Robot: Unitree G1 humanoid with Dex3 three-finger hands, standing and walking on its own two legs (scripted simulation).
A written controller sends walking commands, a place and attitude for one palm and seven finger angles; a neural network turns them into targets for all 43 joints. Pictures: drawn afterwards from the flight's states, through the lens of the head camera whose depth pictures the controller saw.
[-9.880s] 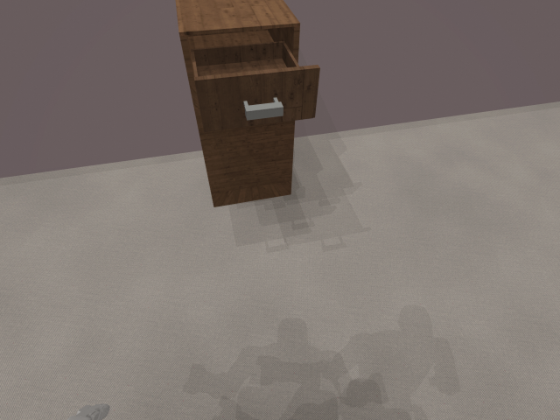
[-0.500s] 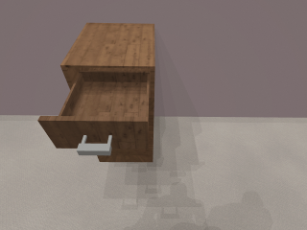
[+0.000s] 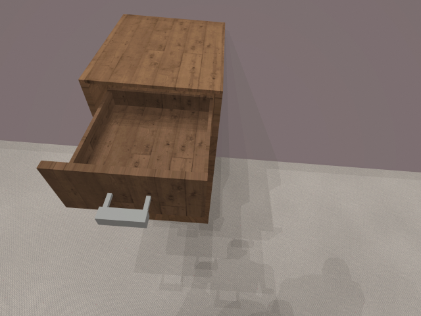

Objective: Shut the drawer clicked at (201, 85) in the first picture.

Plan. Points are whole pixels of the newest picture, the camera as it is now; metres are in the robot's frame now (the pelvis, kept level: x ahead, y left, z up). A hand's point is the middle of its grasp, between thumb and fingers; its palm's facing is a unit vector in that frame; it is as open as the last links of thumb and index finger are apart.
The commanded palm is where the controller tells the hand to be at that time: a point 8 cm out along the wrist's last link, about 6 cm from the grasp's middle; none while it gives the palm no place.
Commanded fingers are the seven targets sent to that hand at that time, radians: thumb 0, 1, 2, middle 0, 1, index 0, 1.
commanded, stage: come to a stop and stand still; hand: left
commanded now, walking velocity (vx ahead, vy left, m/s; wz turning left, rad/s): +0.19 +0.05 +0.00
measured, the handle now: (125, 207) +0.33 +0.21 -0.03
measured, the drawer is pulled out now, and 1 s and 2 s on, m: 0.29 0.29 0.29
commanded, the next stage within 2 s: look again from close up in 1.34 s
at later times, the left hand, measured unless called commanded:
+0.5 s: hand out of the picture +0.13 +0.17 -0.16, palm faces +0.03 -0.96 -0.27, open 7.3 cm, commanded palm none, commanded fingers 0.00 0.90 0.90 -0.20 -0.30 -0.20 -0.30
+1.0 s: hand out of the picture -0.01 +0.17 -0.16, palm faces +0.06 -0.97 -0.21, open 7.4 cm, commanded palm none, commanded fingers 0.00 0.90 0.90 -0.20 -0.30 -0.20 -0.30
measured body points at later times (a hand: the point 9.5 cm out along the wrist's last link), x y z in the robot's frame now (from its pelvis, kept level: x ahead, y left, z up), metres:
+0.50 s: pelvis +0.05 -0.02 +0.00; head +0.10 -0.04 +0.45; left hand +0.13 +0.22 -0.14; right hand +0.06 -0.25 -0.17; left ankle -0.02 +0.10 -0.66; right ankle +0.13 -0.12 -0.72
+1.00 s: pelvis +0.01 +0.00 +0.01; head +0.03 -0.01 +0.46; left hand -0.01 +0.22 -0.14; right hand +0.02 -0.22 -0.15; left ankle +0.03 +0.11 -0.72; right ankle +0.00 -0.10 -0.73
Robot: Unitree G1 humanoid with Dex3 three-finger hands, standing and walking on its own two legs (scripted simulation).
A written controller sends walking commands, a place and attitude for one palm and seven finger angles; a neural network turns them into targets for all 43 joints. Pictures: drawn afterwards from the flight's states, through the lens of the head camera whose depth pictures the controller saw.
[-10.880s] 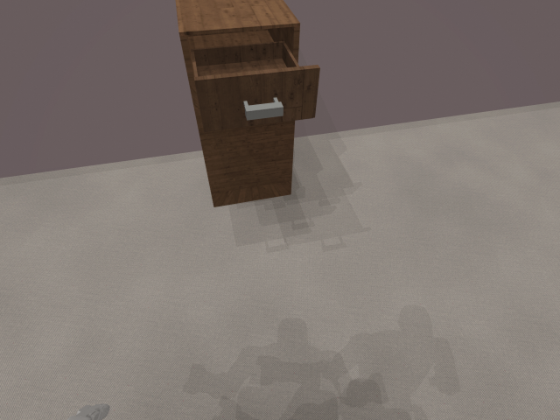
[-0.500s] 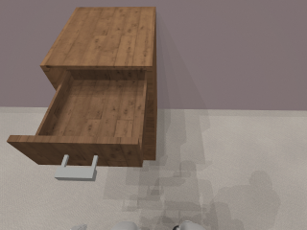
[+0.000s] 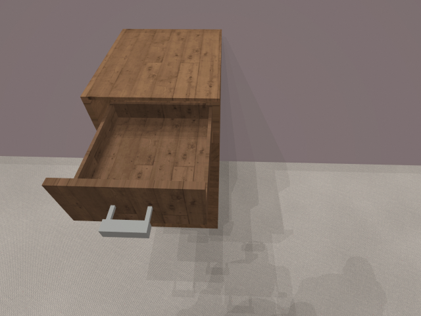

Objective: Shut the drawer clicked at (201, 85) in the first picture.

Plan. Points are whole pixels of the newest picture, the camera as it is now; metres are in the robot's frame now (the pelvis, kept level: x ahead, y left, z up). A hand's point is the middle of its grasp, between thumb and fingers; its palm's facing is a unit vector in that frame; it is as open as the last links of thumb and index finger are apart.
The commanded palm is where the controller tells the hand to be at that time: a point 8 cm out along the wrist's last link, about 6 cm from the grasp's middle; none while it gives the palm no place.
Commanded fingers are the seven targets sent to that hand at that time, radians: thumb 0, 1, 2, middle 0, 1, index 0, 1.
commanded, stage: come to a stop and stand still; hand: left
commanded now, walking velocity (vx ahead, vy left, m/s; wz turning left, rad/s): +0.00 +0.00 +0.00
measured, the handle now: (128, 219) +0.32 +0.21 -0.04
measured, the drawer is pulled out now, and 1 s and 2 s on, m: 0.29 0.29 0.28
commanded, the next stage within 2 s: look again from close up in 0.34 s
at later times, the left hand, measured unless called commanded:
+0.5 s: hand out of the picture -0.03 +0.14 -0.17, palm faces +0.04 -0.99 -0.15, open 7.3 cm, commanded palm none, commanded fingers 0.00 0.90 0.90 -0.20 -0.30 -0.20 -0.30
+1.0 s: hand out of the picture +0.04 +0.21 -0.17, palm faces +0.01 -0.98 -0.21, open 7.4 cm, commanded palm none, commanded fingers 0.00 0.90 0.90 -0.20 -0.30 -0.20 -0.30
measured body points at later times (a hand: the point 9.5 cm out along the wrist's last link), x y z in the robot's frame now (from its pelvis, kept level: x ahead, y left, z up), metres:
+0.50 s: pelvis -0.01 -0.01 +0.00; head +0.00 -0.01 +0.45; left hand -0.03 +0.19 -0.16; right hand -0.05 -0.21 -0.16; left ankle +0.02 +0.11 -0.74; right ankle -0.01 -0.10 -0.74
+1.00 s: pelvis +0.02 +0.03 +0.00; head +0.02 +0.02 +0.45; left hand +0.04 +0.26 -0.15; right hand +0.03 -0.20 -0.16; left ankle +0.02 +0.11 -0.74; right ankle -0.01 -0.10 -0.74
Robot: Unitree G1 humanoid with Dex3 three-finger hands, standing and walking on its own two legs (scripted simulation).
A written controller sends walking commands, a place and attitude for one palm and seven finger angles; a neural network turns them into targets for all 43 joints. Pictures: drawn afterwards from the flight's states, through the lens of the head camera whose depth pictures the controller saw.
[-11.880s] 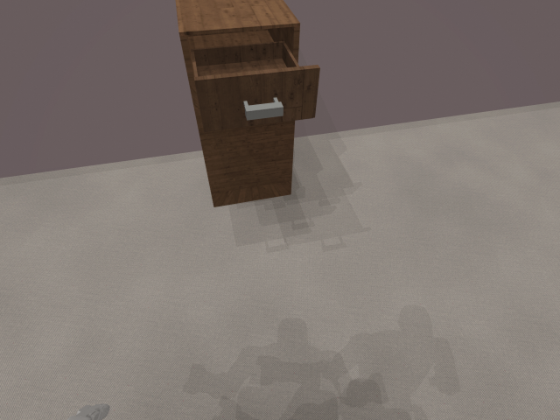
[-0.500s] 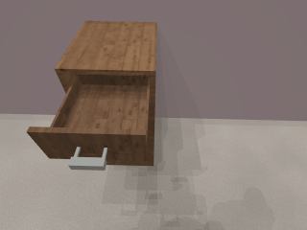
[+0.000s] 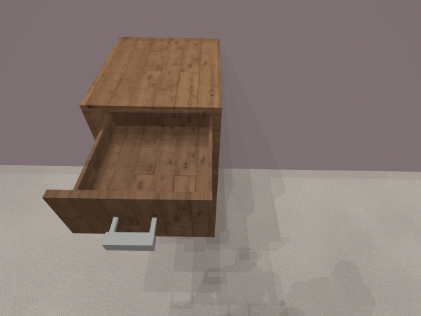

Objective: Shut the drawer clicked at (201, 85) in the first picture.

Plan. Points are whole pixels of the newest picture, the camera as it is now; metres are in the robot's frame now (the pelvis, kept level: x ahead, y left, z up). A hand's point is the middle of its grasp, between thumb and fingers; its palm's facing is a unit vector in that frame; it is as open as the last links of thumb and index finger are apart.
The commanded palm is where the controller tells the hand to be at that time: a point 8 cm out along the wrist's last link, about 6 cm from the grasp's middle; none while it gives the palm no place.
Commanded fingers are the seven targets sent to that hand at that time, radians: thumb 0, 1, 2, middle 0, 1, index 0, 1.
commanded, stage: raise the hand and make a fist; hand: left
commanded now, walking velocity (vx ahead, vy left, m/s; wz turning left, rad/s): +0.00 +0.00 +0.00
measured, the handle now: (132, 231) +0.30 +0.19 -0.05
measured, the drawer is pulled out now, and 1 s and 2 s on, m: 0.29 0.28 0.28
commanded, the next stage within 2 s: bring the fist close to the handle in 1.96 s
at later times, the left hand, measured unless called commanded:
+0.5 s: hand out of the picture +0.11 +0.16 -0.03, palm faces +0.13 -0.99 -0.06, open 5.9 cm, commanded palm +0.09 +0.22 -0.03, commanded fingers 0.00 0.90 0.90 -0.66 -0.80 -0.66 -0.80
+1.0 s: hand out of the picture +0.12 +0.16 +0.00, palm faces +0.06 -1.00 -0.05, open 3.5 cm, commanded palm +0.08 +0.21 +0.01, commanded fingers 0.00 0.90 0.90 -1.16 -1.34 -1.16 -1.34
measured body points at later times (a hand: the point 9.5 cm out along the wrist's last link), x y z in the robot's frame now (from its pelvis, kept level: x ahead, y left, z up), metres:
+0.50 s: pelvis -0.05 -0.04 -0.09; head -0.01 -0.03 +0.36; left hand +0.10 +0.21 -0.03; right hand +0.22 -0.26 -0.12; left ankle +0.00 +0.09 -0.74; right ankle -0.03 -0.13 -0.74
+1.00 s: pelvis -0.03 -0.03 -0.06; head +0.01 -0.03 +0.38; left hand +0.12 +0.22 +0.01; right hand +0.14 -0.28 -0.14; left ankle +0.00 +0.09 -0.74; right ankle -0.03 -0.13 -0.74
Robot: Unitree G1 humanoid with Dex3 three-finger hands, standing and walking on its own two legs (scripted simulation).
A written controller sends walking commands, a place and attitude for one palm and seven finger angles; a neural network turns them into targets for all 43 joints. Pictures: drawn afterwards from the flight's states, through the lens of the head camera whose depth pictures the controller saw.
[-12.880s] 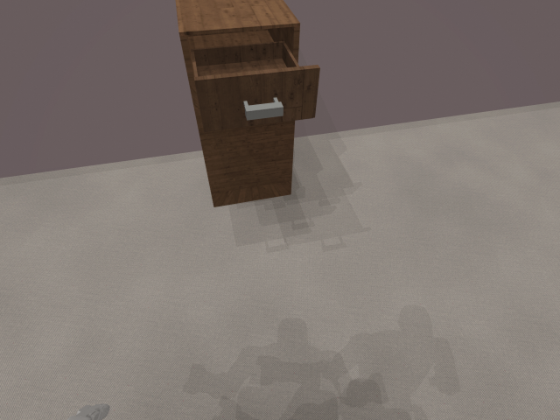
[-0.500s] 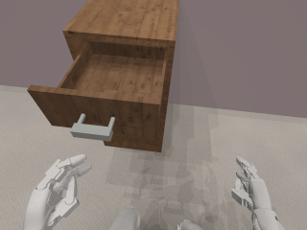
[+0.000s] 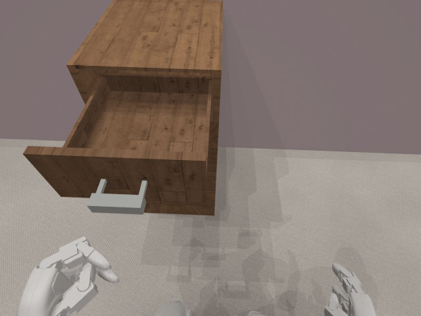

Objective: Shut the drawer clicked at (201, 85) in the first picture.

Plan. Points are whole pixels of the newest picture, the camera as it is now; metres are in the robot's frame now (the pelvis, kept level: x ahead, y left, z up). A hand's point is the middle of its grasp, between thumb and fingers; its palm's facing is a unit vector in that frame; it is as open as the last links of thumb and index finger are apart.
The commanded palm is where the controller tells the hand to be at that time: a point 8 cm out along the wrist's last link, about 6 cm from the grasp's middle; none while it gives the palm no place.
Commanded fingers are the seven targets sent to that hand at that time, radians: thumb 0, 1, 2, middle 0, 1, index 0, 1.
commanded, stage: raise the hand and make a fist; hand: left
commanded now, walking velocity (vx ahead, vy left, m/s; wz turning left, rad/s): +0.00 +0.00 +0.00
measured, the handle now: (120, 193) +0.35 +0.21 +0.02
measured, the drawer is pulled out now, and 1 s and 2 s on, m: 0.28 0.28 0.28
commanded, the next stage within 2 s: bring the fist close to the handle in 0.96 s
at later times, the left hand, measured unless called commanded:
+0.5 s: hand (87, 283) +0.16 +0.18 +0.11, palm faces +0.02 -1.00 -0.03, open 3.2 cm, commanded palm +0.11 +0.23 +0.12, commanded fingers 0.00 0.90 0.90 -1.40 -1.60 -1.40 -1.60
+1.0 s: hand (86, 291) +0.15 +0.17 +0.11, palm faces +0.04 -1.00 -0.07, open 3.3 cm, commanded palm +0.11 +0.23 +0.12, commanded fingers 0.00 0.90 0.90 -1.40 -1.60 -1.40 -1.60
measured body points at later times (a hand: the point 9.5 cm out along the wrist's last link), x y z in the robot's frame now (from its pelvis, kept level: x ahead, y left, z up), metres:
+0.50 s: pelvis +0.01 +0.02 +0.01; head +0.02 +0.03 +0.46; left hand +0.15 +0.23 +0.11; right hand +0.22 -0.18 -0.04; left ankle +0.04 +0.11 -0.67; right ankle +0.00 -0.10 -0.67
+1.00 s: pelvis +0.01 +0.01 +0.01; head +0.01 +0.00 +0.46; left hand +0.14 +0.23 +0.12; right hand +0.21 -0.21 -0.04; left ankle +0.04 +0.11 -0.67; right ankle +0.00 -0.10 -0.67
